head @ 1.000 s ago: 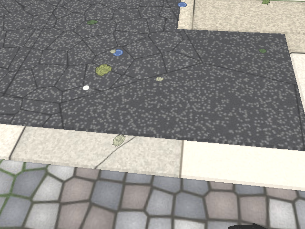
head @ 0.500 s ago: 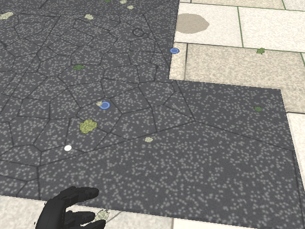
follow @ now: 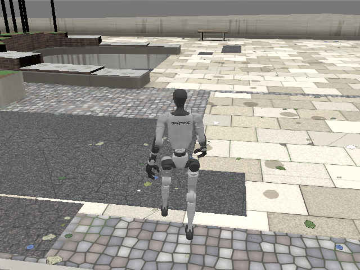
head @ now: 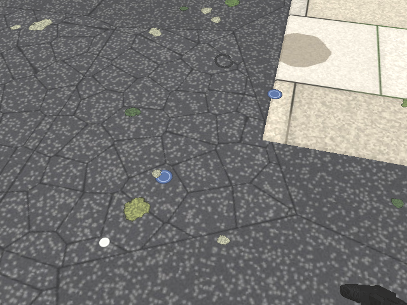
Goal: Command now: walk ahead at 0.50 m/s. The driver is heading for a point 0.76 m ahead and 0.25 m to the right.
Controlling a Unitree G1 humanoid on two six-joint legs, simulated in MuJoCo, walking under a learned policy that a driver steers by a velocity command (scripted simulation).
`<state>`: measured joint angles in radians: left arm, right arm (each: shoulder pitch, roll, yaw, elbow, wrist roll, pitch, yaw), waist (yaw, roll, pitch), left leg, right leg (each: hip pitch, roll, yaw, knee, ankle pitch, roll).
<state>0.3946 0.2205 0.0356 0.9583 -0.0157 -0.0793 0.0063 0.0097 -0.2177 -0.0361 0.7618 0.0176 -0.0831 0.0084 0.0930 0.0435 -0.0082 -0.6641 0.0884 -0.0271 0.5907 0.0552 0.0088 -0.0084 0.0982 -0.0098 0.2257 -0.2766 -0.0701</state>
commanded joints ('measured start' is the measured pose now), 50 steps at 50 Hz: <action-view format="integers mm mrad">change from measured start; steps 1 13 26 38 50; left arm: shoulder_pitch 59 -80 -424 -158 -43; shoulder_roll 159 89 75 152 200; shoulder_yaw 40 33 23 67 84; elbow -15 -103 -235 -244 -232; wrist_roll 2 1 -4 6 -13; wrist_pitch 14 2 20 14 23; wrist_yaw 11 7 -35 -25 12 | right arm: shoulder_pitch -138 169 326 158 -88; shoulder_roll -75 -94 -187 -179 -119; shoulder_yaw -15 -41 -69 -56 -39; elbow -109 23 136 11 -107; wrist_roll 3 -21 -9 -17 -10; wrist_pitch -27 -26 -12 -69 -37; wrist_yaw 23 14 -22 -17 0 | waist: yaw -11 -69 -170 -65 -24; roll -102 38 2 -66 -131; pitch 48 -24 76 -87 6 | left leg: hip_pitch -47 460 692 -58 143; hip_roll -22 140 179 30 -78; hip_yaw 11 -203 91 -46 -34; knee -71 -430 -437 603 -48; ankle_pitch -82 -119 1 -390 22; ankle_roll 31 234 155 2 -58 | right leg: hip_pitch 108 -613 -712 -12 -212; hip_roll -336 -233 -195 -309 -209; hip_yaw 157 77 37 396 318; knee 42 913 411 50 51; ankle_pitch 484 -5 304 270 220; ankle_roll -121 47 26 -225 -150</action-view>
